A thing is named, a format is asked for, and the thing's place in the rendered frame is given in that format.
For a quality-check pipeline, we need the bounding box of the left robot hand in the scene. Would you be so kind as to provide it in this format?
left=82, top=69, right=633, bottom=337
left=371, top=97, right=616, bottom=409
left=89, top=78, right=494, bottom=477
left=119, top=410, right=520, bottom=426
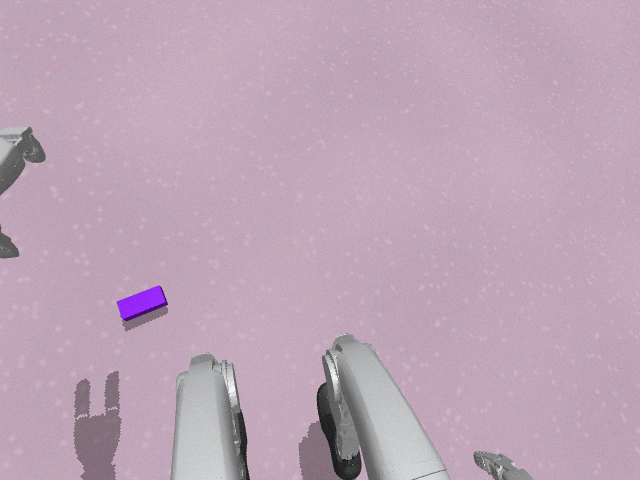
left=0, top=127, right=46, bottom=258

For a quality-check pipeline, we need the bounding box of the right robot foot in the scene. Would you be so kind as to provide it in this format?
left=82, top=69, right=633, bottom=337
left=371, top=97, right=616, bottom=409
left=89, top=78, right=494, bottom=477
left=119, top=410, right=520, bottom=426
left=317, top=382, right=362, bottom=480

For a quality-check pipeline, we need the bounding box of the right robot hand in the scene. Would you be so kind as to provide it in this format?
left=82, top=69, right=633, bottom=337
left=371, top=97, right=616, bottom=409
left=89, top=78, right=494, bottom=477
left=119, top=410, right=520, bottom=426
left=473, top=451, right=534, bottom=480

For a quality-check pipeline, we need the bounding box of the small box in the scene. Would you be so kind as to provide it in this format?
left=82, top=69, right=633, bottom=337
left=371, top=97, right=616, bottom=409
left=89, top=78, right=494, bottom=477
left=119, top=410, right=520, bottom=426
left=117, top=285, right=168, bottom=321

